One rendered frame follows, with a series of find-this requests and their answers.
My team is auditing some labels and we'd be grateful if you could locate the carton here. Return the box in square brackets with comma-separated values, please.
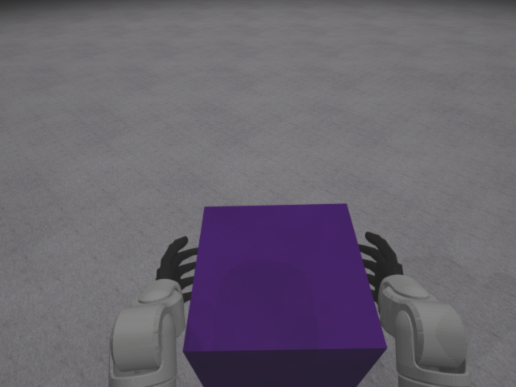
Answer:
[183, 203, 387, 387]

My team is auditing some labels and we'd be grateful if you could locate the right robot hand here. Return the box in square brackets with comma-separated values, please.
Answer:
[358, 232, 403, 305]

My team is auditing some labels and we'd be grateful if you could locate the robot right forearm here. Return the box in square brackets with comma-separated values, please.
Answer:
[378, 275, 472, 387]

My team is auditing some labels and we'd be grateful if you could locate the left robot hand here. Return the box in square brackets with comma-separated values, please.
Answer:
[156, 236, 198, 303]

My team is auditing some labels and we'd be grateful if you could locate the robot left forearm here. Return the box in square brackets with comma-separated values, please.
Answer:
[108, 279, 185, 387]

